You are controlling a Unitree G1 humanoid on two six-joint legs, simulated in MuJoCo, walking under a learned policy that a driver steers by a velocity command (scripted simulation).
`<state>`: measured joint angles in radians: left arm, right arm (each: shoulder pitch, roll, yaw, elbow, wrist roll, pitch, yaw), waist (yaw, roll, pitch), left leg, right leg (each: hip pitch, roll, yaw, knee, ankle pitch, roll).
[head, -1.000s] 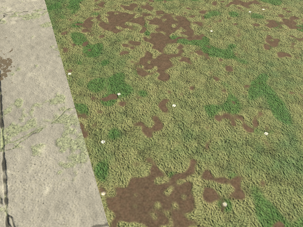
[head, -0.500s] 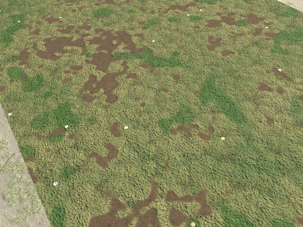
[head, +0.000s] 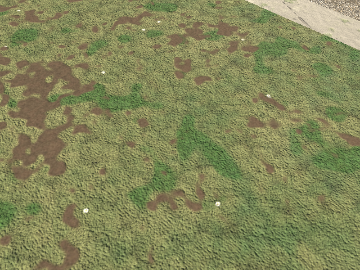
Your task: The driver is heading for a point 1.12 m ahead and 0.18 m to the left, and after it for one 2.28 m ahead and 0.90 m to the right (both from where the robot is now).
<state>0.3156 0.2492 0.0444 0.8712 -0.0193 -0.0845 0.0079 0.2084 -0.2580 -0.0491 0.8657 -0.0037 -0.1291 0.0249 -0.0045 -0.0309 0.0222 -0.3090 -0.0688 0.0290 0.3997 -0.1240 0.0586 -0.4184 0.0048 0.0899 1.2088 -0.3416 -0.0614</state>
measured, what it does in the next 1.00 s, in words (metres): walks ahead, turning left: right foot, then left foot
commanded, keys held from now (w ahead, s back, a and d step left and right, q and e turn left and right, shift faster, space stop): w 0.40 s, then w+q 0.60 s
